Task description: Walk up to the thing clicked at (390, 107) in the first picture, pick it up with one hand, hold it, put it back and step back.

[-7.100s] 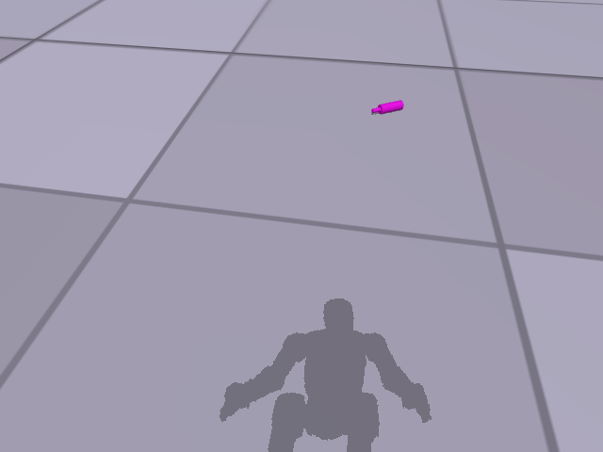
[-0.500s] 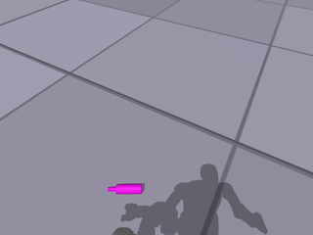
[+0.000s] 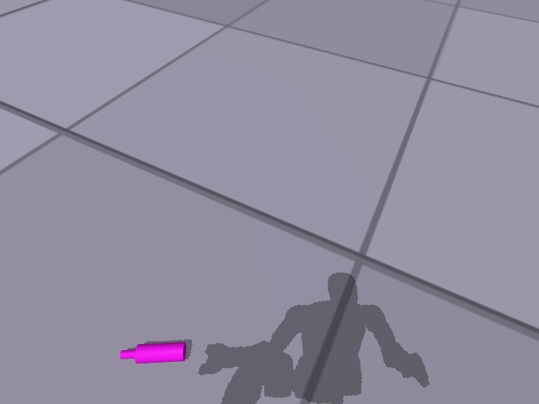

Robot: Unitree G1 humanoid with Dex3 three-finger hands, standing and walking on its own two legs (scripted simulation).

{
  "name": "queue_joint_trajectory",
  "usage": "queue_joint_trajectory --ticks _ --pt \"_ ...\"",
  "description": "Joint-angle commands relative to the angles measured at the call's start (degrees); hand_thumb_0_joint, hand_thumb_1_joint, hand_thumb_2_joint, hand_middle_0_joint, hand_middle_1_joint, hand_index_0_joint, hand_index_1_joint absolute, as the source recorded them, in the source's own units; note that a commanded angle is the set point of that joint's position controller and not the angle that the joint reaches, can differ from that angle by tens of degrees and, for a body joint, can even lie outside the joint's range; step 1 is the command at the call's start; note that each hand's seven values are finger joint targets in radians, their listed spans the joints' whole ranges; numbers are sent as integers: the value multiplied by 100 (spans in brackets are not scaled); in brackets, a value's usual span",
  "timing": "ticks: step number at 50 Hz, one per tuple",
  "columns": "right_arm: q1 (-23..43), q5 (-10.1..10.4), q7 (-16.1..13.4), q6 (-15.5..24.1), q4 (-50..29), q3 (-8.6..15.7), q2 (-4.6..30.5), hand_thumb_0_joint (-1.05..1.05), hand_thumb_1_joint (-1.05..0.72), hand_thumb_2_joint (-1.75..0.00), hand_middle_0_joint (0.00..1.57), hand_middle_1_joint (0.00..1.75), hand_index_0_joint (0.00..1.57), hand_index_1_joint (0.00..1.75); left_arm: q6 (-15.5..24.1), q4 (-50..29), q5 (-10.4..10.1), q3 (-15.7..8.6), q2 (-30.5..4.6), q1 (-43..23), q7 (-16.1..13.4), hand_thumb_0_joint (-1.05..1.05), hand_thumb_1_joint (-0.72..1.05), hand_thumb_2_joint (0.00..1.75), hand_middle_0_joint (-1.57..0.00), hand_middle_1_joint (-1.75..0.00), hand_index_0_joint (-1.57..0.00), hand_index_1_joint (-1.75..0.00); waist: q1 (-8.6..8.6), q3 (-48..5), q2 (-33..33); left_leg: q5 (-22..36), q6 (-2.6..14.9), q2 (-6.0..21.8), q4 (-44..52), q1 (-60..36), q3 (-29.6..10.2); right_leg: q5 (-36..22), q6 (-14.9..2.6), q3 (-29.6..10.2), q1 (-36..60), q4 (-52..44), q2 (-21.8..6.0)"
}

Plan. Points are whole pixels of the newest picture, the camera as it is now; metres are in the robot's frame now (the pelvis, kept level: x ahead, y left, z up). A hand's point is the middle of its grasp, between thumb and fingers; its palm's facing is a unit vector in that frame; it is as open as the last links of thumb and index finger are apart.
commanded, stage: walk up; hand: left
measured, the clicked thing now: (153, 353) +0.43 +0.36 -0.71
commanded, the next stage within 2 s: stand in 1.76 s
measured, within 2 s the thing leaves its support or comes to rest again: neither
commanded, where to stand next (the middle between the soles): +0.09 +0.06 m, yaw +4 degrees
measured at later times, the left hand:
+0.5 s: hand out of the picture +0.07 +0.32 -0.14, palm faces +0.05 -0.87 -0.49, open 7.4 cm
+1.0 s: hand out of the picture +0.11 +0.30 -0.13, palm faces +0.04 -0.93 -0.37, open 7.4 cm
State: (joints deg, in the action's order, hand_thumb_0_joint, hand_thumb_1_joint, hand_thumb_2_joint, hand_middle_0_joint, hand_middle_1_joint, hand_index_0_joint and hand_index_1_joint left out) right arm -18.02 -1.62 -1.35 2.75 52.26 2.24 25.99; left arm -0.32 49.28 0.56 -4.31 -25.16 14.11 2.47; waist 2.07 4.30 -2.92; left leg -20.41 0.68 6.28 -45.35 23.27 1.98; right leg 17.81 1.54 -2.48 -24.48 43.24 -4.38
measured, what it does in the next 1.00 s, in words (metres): steps on the spot: left foot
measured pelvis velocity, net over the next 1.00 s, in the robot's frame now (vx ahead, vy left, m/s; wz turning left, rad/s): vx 0.03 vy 0.03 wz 0.06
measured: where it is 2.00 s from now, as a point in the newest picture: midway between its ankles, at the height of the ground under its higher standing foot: outside the picture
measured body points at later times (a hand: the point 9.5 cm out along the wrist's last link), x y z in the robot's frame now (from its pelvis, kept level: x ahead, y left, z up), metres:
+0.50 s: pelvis +0.02 +0.00 +0.00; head +0.08 +0.01 +0.44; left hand +0.07 +0.36 -0.11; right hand +0.16 -0.31 -0.12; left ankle +0.03 +0.13 -0.71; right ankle +0.06 -0.15 -0.69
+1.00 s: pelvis +0.03 +0.03 +0.03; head +0.05 +0.04 +0.48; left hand +0.11 +0.35 -0.10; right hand +0.16 -0.27 -0.09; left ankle +0.03 +0.14 -0.71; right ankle +0.07 -0.13 -0.71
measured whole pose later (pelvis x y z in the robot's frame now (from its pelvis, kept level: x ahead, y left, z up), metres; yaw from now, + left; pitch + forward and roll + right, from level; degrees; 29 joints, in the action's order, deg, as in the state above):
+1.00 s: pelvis +0.03 +0.03 +0.03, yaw +4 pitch -2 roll -1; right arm -2.4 0.1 1.0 -0.8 62.5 0.7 20.0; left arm 1.4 62.6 -0.4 0.3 -23.1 3.7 -0.6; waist -0.5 5.0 -0.9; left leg -16.9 0.7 0.6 -32.2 13.3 1.1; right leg 12.8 3.1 -0.1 -14.3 29.2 -3.0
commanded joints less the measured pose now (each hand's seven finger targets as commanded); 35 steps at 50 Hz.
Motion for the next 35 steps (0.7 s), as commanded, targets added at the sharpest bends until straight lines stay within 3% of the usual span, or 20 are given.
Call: queue_joint_trajectory --ticks 1,2,5,9,14,17,19,20,21,22,24,25,27,28,29,30,31,33,34,35 --pt "462 88 -12 -213 -557 167 623 0 -90 -90 20 30 20 30 284 -147 93 -410 -1960 281 -381 0 90 90 -20 -30 -20 -30 -456 -240 -911 -1231 131 -485 -1440 1473 -531 1339 -1166 -3170 400 -2608 -1824" --pt "567 72 -32 -242 -419 318 1062 0 -90 -90 20 30 20 30 288 -177 72 -418 -2061 -145 -401 0 90 90 -20 -30 -20 -30 -384 -52 -510 -1210 115 -250 -1710 1332 -791 1644 -1465 -3238 153 -2551 -1909" --pt "278 84 23 -268 -138 395 1184 0 -90 -90 20 30 20 30 360 -40 46 -396 -1802 -165 -492 0 90 90 -20 -30 -20 -30 -298 -264 -574 -738 158 -141 -1834 1594 -746 267 -1293 -2265 1000 -1798 -1457" --pt "383 2 133 -388 -186 448 1071 0 -90 -90 20 30 20 30 421 28 36 -354 -1716 -39 -600 0 90 90 -20 -30 -20 -30 -323 -455 -760 -534 39 -127 -1929 1343 -667 -1519 -1401 -1689 1135 -1439 -1404" --pt "717 -8 235 -424 -352 470 987 0 -90 -90 20 30 20 30 427 -56 55 -341 -1725 23 -666 0 90 90 -20 -30 -20 -30 -403 -648 -894 -772 -21 -185 -1067 896 -355 -2465 -1492 -1318 1227 -1018 -1360" --pt "578 50 256 -365 -290 490 850 0 -90 -90 20 30 20 30 367 -140 13 -260 -1700 -282 -648 0 90 90 -20 -30 -20 -30 -191 -849 -787 -383 41 -466 130 -139 0 -2784 -1297 -809 786 -486 -1125" --pt "198 -7 202 -292 -110 544 954 0 -90 -90 20 30 20 30 295 -134 -59 -116 -1403 -302 -623 0 90 90 -20 -30 -20 -30 73 -949 -226 339 207 -625 1270 -1282 -118 -1987 -832 -357 -10 430 -733" --pt "207 -86 170 -249 -170 620 1358 0 -90 -90 20 30 20 30 264 -143 -89 -3 -1009 -146 -610 0 90 90 -20 -30 -20 -30 47 -951 960 731 583 371 1735 -1763 -1725 -800 -414 112 -942 1353 -249" --pt "582 43 193 -281 -333 665 1814 0 -90 -90 20 30 20 30 263 -172 -123 -24 -1099 -492 -696 0 90 90 -20 -30 -20 -30 124 -868 1815 1103 1451 1359 1962 -1341 -2992 1851 -240 496 -1196 1557 324" --pt "654 54 212 -286 -310 656 1678 0 -90 -90 20 30 20 30 275 -34 -46 -43 -1294 -682 -719 0 90 90 -20 -30 -20 -30 143 -685 1443 1077 1723 1466 1948 -896 -3054 2039 -256 123 -907 1713 170" --pt "1077 50 135 -269 -388 468 1229 0 -90 -90 20 30 20 30 314 169 -138 -45 -1184 -305 -642 0 90 90 -20 -30 -20 -30 -153 -582 977 2228 1326 771 1256 -1093 -1749 1481 -216 203 -697 1242 104" --pt "1212 104 108 -263 -353 422 1190 0 -90 -90 20 30 20 30 364 314 -147 -31 -1114 -129 -603 0 90 90 -20 -30 -20 -30 -291 -643 1127 2661 1146 667 1061 -834 -1462 844 -207 394 -213 668 132" --pt "1512 194 129 -310 -295 338 1056 0 -90 -90 20 30 20 30 427 579 -96 -48 -1019 237 -559 0 90 90 -20 -30 -20 -30 -545 -786 1032 2420 719 336 480 -404 -979 -453 -223 550 1012 -860 361" --pt "1445 212 131 -320 -319 268 878 0 -90 -90 20 30 20 30 453 565 -21 -98 -1206 144 -569 0 90 90 -20 -30 -20 -30 -505 -866 646 2044 480 194 157 -26 -879 -1092 -331 -58 1411 -1003 57" --pt "1318 246 136 -342 -310 203 628 0 -90 -90 20 30 20 30 490 459 52 -133 -1528 -90 -573 0 90 90 -20 -30 -20 -30 -358 -767 -27 1140 149 -284 -291 405 -617 -845 -718 -1584 1402 -1559 -837" --pt "1287 219 66 -368 -207 269 783 0 -90 -90 20 30 20 30 462 398 22 -158 -1837 -417 -541 0 90 90 -20 -30 -20 -30 -259 -776 -456 -720 142 -428 -490 20 -407 -708 -1399 -2287 767 -1769 -1611" --pt "1155 186 58 -364 -2 318 854 0 -90 -90 20 30 20 30 467 319 16 -107 -1724 -747 -515 0 90 90 -20 -30 -20 -30 -101 -578 -377 -910 135 -348 -389 -417 -495 -577 -1459 -2235 321 -1705 -1576" --pt "896 206 108 -267 278 305 822 0 -90 -90 20 30 20 30 410 307 -6 38 -1366 -1151 -476 0 90 90 -20 -30 -20 -30 104 -556 -60 517 207 -220 942 -1031 -604 -658 -792 -911 65 -1215 -806" --pt "1083 151 118 -219 280 324 1002 0 -90 -90 20 30 20 30 367 351 -39 126 -1085 -1024 -461 0 90 90 -20 -30 -20 -30 -25 -501 317 550 408 159 1593 -1036 -1413 -710 -417 -363 -110 -735 -293" --pt "1353 182 138 -176 231 304 1128 0 -90 -90 20 30 20 30 334 462 -73 133 -1034 -905 -450 0 90 90 -20 -30 -20 -30 -207 -464 594 420 695 595 1908 -667 -1952 -187 -225 165 271 -295 187"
